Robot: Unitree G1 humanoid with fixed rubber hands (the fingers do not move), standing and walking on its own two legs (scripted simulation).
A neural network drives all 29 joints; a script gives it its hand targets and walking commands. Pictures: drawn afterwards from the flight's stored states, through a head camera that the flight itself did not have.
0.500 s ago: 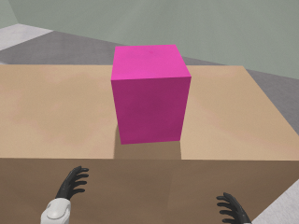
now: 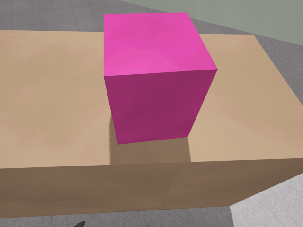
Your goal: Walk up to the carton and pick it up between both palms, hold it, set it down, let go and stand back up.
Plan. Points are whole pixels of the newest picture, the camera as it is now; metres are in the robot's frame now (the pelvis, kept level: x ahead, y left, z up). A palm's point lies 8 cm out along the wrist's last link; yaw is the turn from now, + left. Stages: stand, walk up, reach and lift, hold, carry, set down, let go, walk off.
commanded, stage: stand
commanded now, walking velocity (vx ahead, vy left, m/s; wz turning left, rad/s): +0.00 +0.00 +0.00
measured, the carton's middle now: (150, 82) +0.45 +0.01 +0.13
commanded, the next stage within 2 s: none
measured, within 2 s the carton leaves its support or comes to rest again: neither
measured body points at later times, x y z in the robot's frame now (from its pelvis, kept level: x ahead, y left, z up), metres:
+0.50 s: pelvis -0.01 -0.01 +0.00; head +0.01 +0.00 +0.45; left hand +0.01 +0.22 -0.16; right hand -0.02 -0.25 -0.15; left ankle -0.07 +0.07 -0.73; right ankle -0.04 -0.11 -0.73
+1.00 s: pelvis -0.05 -0.02 +0.01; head -0.04 -0.01 +0.46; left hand -0.05 +0.19 -0.16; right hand -0.10 -0.23 -0.15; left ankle -0.07 +0.07 -0.73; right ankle -0.04 -0.11 -0.73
